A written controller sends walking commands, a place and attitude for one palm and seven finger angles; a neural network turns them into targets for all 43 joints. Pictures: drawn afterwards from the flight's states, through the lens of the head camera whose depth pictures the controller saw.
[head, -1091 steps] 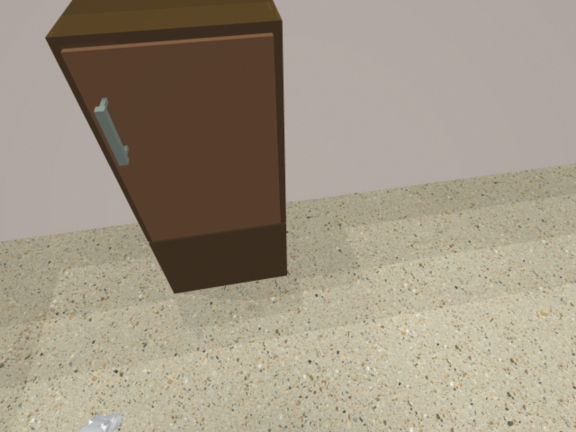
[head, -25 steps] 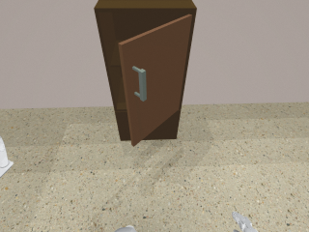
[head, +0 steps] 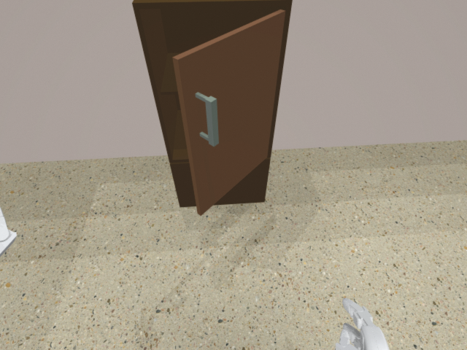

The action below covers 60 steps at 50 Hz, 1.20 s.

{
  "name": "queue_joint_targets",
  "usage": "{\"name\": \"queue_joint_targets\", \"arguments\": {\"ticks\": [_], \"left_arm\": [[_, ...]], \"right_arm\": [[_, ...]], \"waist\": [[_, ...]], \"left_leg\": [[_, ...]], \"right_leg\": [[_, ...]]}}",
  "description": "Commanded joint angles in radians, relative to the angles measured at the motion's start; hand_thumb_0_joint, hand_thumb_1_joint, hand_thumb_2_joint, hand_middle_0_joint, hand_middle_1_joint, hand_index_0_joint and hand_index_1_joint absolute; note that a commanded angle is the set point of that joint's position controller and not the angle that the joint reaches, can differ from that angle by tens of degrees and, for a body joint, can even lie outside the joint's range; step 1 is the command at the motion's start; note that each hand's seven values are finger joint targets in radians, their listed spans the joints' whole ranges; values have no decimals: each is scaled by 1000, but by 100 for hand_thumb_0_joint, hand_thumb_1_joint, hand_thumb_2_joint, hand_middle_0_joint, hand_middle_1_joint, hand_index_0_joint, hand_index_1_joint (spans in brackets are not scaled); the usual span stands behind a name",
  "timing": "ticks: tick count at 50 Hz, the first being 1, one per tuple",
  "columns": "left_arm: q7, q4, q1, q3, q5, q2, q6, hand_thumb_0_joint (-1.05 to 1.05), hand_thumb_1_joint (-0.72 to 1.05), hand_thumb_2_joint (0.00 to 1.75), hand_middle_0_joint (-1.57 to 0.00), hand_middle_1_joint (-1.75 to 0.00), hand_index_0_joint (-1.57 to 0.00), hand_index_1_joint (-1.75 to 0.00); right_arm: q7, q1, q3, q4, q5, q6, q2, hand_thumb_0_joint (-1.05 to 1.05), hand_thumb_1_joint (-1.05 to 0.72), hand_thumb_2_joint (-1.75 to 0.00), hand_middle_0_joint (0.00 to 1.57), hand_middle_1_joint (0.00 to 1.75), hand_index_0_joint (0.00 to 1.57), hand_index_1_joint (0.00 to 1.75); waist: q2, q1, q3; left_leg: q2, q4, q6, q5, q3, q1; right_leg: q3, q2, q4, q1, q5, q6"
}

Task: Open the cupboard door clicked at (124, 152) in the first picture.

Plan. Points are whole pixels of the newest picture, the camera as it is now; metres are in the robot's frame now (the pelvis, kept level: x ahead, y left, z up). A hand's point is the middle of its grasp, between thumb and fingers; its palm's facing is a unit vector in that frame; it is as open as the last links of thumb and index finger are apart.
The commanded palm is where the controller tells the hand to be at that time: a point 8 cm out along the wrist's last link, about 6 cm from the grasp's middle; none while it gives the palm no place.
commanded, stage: stop stepping back and stand still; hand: left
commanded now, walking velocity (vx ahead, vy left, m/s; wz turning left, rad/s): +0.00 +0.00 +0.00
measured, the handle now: (206, 119) +0.65 +0.09 +0.03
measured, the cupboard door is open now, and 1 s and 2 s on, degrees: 45 45 45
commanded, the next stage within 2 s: let the arm hang, fingers relaxed in 0.50 s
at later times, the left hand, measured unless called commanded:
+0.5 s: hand (25, 235) +0.22 +0.27 +0.17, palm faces +0.39 -0.78 -0.49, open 7.4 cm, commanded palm +0.16 +0.31 +0.19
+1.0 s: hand out of the picture +0.01 +0.20 -0.17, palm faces +0.04 -0.98 -0.18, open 7.0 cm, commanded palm none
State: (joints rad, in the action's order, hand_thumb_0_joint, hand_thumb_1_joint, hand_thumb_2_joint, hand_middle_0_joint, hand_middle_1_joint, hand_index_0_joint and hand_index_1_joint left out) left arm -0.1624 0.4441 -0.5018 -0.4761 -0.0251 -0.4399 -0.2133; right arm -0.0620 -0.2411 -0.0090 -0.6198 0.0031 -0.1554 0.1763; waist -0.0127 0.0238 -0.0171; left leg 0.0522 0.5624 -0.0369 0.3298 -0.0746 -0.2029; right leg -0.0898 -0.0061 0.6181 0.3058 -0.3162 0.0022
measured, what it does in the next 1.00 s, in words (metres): stands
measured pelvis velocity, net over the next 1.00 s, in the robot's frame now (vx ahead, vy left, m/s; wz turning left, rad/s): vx -0.01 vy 0.02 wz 0.03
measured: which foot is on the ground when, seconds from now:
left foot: down 0.00-1.00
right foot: down 0.00-1.00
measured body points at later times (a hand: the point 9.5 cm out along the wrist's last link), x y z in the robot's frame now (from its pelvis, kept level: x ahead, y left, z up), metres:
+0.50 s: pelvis +0.02 +0.02 +0.01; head +0.04 +0.01 +0.46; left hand +0.20 +0.31 +0.19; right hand +0.19 -0.22 -0.07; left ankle +0.02 +0.13 -0.73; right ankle +0.03 -0.07 -0.73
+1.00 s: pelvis -0.01 +0.02 +0.01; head +0.02 +0.03 +0.46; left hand +0.01 +0.25 -0.15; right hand +0.00 -0.22 -0.14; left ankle +0.02 +0.13 -0.73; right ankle +0.03 -0.07 -0.73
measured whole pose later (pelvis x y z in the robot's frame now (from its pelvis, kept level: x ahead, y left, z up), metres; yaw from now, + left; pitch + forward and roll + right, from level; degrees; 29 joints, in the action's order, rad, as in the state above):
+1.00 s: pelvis -0.01 +0.02 +0.01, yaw +2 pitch -1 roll +0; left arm -0.01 -0.95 -0.28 -0.01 0.02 -0.19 0.03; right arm 0.00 -0.29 -0.03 -1.02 -0.02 0.04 0.19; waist -0.03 0.00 -0.08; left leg -0.01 0.50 0.02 0.21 -0.02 -0.27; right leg -0.12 -0.01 0.48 0.27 -0.20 0.05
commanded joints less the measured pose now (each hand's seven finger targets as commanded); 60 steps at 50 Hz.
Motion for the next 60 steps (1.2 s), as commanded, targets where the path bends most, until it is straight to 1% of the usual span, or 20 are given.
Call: {"name": "queue_joint_targets", "arguments": {"ticks": [1, 2, 4, 7, 10, 11, 13, 15, 17, 21, 29, 30, 33, 35, 38, 40, 44, 48, 55, 60], "left_arm": [[1, 173, -41, -73, -2, -166, -46, 0, 90, 90, -20, -30, -20, -30], [-1, 194, -5, -92, -5, -190, -51, 0, 90, 90, -20, -30, -20, -30], [-4, 213, -9, -92, -8, -178, -56, 0, 90, 90, -20, -30, -20, -30], [-18, 235, -29, -122, 1, -183, -74, 0, 90, 90, -20, -30, -20, -30], [-27, 253, -12, -101, -4, -162, -77, 0, 90, 90, -20, -30, -20, -30], [-28, 251, -11, -90, -9, -154, -78, 0, 90, 90, -20, -30, -20, -30], [-25, 266, 0, -77, -13, -142, -78, 0, 90, 90, -20, -30, -20, -30], [-19, 215, -38, -75, -8, -135, -66, 0, 90, 90, -20, -30, -20, -30], [-10, 204, -21, -62, -1, -134, -64, 0, 90, 90, -20, -30, -20, -30], [-3, 183, -42, -39, -10, -114, -52, 0, 90, 90, -20, -30, -20, -30], [-9, 251, -70, -89, -24, -166, -40, 0, 90, 90, -20, -30, -20, -30], [136, -565, 58, 374, 72, 22, 98, 0, 90, 90, -20, -30, -20, -30], [165, -631, 87, 360, 56, 78, 200, 0, 90, 90, -20, -30, -20, -30], [167, -728, 135, 373, 61, 59, 196, 0, 90, 90, -20, -30, -20, -30], [165, -905, 207, 387, 68, 26, 196, 0, 90, 90, -20, -30, -20, -30], [157, -1017, 258, 414, 55, 50, 207, 0, 90, 90, -20, -30, -20, -30], [146, -1201, 253, 443, 43, 75, 214, 0, 90, 90, -20, -30, -20, -30], [140, -1354, 193, 435, 37, 116, 208, 0, 90, 90, -20, -30, -20, -30], [140, -1484, 202, 441, 36, 130, 205, 0, 90, 90, -20, -30, -20, -30], [135, -1532, 188, 443, 34, 149, 204, 0, 90, 90, -20, -30, -20, -30]], "right_arm": [[2, 92, 59, 137, 6, -31, 145, 0, -90, -90, 20, 30, 20, 30], [4, 98, 54, 143, 4, -29, 131, 0, -90, -90, 20, 30, 20, 30], [9, 92, 68, 127, 10, -11, 142, 0, -90, -90, 20, 30, 20, 30], [-6, 118, 38, 140, -1, -4, 104, 0, -90, -90, 20, 30, 20, 30], [-19, 108, 32, 133, -9, -7, 105, 0, -90, -90, 20, 30, 20, 30], [-19, 99, 39, 131, -10, -9, 120, 0, -90, -90, 20, 30, 20, 30], [-18, 110, 58, 145, -9, -12, 157, 0, -90, -90, 20, 30, 20, 30], [-15, 105, 54, 149, 1, -13, 146, 0, -90, -90, 20, 30, 20, 30], [-11, 103, 49, 143, 0, -12, 144, 0, -90, -90, 20, 30, 20, 30], [-6, 98, 55, 149, 6, -7, 150, 0, -90, -90, 20, 30, 20, 30], [-13, 127, 49, 177, -1, 8, 148, 0, -90, -90, 20, 30, 20, 30], [80, 178, 91, -79, 2, -29, 322, 0, -90, -90, 20, 30, 20, 30], [75, 88, 67, -66, -14, 73, 249, 0, -90, -90, 20, 30, 20, 30], [69, 105, 52, -69, -24, 87, 248, 0, -90, -90, 20, 30, 20, 30], [66, 77, 46, -117, -24, 113, 229, 0, -90, -90, 20, 30, 20, 30], [67, 43, 31, -174, -29, 142, 177, 0, -90, -90, 20, 30, 20, 30], [64, 40, 10, -254, -31, 157, 150, 0, -90, -90, 20, 30, 20, 30], [51, 16, 12, -327, -32, 161, 120, 0, -90, -90, 20, 30, 20, 30], [44, -108, 21, -423, -27, 171, 91, 0, -90, -90, 20, 30, 20, 30], [39, -140, 19, -464, -27, 165, 73, 0, -90, -90, 20, 30, 20, 30]], "waist": [[-84, -12, 50], [-178, -17, 71], [-176, -17, 89], [-100, -20, 122], [-27, -9, 119], [20, -11, 101], [143, -35, 86], [144, -32, 69], [168, -25, 73], [58, -18, 115], [96, -25, 105], [92, 19, 2], [140, -7, 58], [-46, -27, 61], [-274, -18, 99], [-212, 4, 68], [104, -15, 18], [224, -33, 24], [9, -16, -44], [-2, -15, -61]], "left_leg": [[-5, 116, 64, -30, 3, -250], [-50, 252, 45, 150, 11, -252], [-27, 433, 38, 143, 84, -255], [-11, 202, 41, 81, 57, -173], [-46, -88, 44, -116, 13, -6], [-30, -156, 48, -174, 42, 37], [110, -222, 95, -276, 202, 37], [121, -211, 101, -375, 190, -17], [97, -198, 76, -452, 146, -39], [49, -142, 54, -364, 98, -47], [32, -191, 53, -243, 109, -55], [67, -41, 72, -331, 140, -147], [123, -155, 116, -186, 206, -221], [122, -162, 135, -186, 242, -247], [11, -50, 93, -150, 151, -113], [-26, -18, 72, -124, 100, -37], [27, -167, 76, -138, 166, -72], [28, -232, 71, -11, 168, -136], [23, -232, 74, 21, 151, -98], [29, -242, 78, -13, 145, -79]], "right_leg": [[295, -156, -241, -237, 234, 68], [442, -274, -333, -188, 193, 120], [444, -303, -355, -181, 280, 115], [270, -250, -262, -212, 451, 146], [187, -178, -250, -163, 278, 85], [175, -149, -235, -140, 207, 59], [134, -60, -160, -110, 146, 6], [98, -19, -138, -150, 209, -6], [82, -27, -128, -192, 298, -3], [139, -70, -191, -243, 424, 11], [140, -62, -238, -213, 297, 12], [72, -124, -93, -40, 342, 34], [72, -59, -20, -27, 30, 25], [99, -55, -36, -91, 49, 30], [191, -158, -200, -62, 137, 71], [206, -198, -252, 17, 87, 101], [149, -115, -231, -38, 2, 53], [136, -104, -257, -159, 35, 57], [130, -115, -337, -81, -93, 58], [124, -114, -333, -64, -76, 55]]}}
